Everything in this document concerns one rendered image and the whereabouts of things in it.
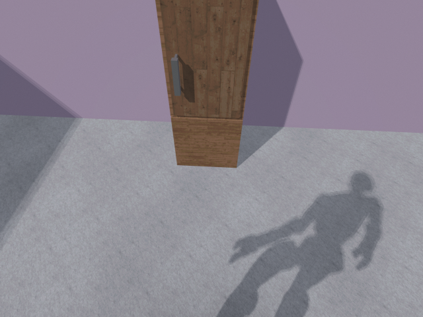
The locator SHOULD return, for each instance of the cupboard door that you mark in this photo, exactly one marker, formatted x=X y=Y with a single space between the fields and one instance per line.
x=211 y=39

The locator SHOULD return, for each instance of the handle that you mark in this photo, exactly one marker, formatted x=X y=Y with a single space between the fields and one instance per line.
x=176 y=75

